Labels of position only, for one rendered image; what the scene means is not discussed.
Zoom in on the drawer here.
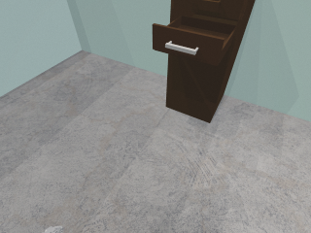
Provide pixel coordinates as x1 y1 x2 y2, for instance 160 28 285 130
152 15 237 67

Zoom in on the cabinet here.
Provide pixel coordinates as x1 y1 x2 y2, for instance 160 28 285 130
165 0 256 123

